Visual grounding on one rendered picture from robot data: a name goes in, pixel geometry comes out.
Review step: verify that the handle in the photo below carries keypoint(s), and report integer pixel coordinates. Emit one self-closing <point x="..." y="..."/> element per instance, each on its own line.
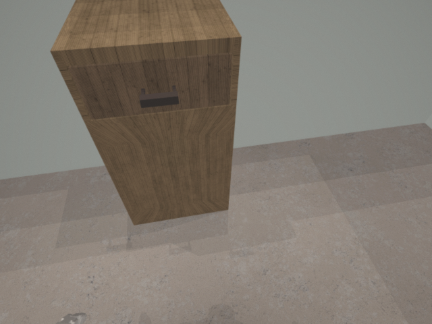
<point x="159" y="99"/>

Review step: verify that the cabinet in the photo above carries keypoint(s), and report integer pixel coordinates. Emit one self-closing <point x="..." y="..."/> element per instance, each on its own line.
<point x="169" y="164"/>

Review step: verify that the drawer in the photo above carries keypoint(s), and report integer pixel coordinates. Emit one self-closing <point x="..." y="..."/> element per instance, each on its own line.
<point x="114" y="89"/>

